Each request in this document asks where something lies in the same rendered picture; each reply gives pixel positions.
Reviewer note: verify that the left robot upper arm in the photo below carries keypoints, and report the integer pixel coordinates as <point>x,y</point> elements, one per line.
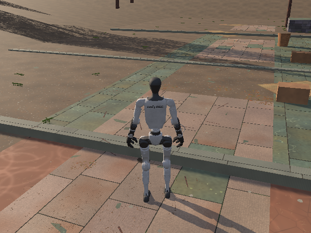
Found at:
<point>137,110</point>

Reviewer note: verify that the right robot upper arm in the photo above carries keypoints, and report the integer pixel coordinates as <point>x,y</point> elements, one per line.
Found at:
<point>173,112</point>

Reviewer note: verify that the robot right hand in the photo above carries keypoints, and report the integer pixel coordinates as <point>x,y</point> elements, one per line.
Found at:
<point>181,140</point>

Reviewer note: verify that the robot left foot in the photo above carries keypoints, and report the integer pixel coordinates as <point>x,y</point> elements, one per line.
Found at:
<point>146,198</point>

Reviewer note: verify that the robot left hand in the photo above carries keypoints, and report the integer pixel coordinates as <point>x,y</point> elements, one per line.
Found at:
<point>129,141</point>

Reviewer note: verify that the robot right foot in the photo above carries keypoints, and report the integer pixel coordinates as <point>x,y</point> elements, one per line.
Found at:
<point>167,194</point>

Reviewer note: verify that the robot right forearm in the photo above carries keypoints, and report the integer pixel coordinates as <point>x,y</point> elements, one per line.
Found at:
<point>177,128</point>

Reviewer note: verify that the robot foot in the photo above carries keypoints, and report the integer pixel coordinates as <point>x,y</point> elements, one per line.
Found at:
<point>167,194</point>
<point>146,198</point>

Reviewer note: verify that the robot left forearm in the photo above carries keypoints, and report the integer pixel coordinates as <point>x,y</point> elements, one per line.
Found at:
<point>132,129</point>

